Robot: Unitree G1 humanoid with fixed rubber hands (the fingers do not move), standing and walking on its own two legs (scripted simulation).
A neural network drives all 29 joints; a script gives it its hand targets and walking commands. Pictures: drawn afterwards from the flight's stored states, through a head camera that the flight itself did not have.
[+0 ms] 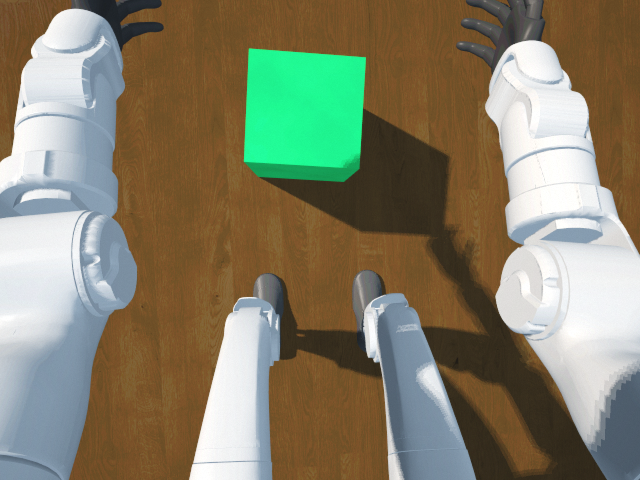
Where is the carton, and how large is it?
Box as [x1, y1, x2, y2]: [244, 48, 365, 181]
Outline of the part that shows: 249,48 244,147 245,163 258,176 336,181 345,180 359,167 365,57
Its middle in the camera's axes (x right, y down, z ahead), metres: -0.03 -0.24 +0.83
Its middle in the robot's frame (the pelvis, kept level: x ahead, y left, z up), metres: +0.56 +0.01 -0.53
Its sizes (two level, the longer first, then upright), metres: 0.210 0.200 0.250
